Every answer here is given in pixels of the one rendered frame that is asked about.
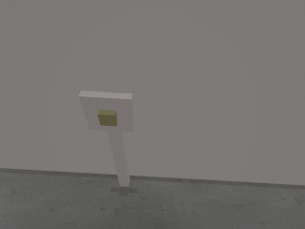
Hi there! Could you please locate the button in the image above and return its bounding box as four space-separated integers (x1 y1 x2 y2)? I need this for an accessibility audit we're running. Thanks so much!
97 110 118 127

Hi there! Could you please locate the panel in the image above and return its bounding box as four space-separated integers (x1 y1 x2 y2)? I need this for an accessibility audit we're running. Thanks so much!
78 91 134 187

